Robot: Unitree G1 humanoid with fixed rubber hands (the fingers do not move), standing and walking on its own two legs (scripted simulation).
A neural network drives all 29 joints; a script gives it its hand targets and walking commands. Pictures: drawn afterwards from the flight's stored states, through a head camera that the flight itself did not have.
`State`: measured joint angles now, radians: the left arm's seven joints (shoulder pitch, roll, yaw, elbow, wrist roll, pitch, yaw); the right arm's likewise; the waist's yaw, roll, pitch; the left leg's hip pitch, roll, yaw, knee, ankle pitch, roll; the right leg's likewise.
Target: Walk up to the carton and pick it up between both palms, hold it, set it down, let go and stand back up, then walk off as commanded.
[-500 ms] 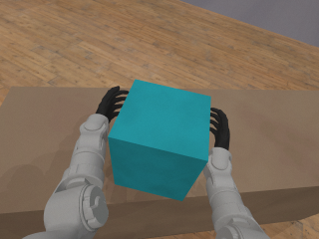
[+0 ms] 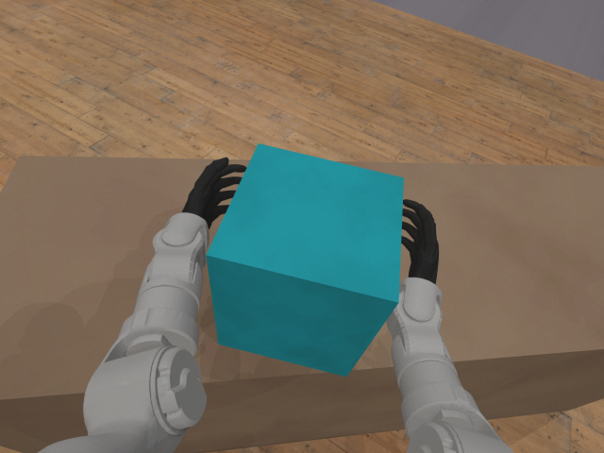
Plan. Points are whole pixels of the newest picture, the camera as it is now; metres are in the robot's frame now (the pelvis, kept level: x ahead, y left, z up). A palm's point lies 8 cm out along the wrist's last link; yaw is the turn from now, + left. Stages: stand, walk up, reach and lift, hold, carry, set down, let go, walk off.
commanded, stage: set down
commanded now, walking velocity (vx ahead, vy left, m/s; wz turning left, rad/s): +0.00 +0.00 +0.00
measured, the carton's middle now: (304, 266) +0.39 -0.03 +0.00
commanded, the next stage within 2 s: none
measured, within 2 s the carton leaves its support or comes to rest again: rests again in 0.80 s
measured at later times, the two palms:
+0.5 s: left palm (201, 225) +0.43 +0.12 +0.04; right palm (413, 280) +0.35 -0.17 +0.04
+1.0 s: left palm (175, 212) +0.44 +0.16 +0.06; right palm (389, 271) +0.36 -0.14 +0.04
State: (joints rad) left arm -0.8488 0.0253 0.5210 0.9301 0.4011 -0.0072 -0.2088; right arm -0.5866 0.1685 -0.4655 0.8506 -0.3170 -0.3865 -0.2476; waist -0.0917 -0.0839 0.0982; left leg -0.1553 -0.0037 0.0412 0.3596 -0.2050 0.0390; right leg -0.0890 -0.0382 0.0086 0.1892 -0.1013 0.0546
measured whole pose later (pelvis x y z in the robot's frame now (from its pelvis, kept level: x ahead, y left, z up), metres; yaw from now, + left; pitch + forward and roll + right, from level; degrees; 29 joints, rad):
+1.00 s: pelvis -0.01 +0.01 -0.01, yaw -1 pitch +13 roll -3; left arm -0.96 0.24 0.06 1.27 0.05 -0.16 -0.02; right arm -0.74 0.10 -0.31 1.14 0.00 -0.32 -0.33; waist -0.10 -0.02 -0.12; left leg -0.52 0.01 0.04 0.55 -0.25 0.04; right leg -0.44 -0.02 0.01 0.33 -0.12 0.06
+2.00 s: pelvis -0.03 -0.01 -0.01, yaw +0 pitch +0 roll -2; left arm -1.06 0.42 -0.07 1.23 -0.16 0.17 -0.12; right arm -0.82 0.00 -0.06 0.91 0.27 0.16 -0.38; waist -0.17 -0.05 -0.07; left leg -0.24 0.01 0.04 0.46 -0.21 0.03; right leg -0.19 -0.02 0.01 0.31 -0.11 0.05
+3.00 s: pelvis -0.02 -0.01 +0.00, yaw +0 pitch -4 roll -2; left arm -0.31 0.42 0.06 0.48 -0.16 0.22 -0.20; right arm 0.00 0.00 0.04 0.19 0.25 0.10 -0.39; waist -0.08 -0.05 0.02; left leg -0.14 0.01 0.04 0.44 -0.23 0.03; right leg -0.10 -0.02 0.01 0.31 -0.14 0.05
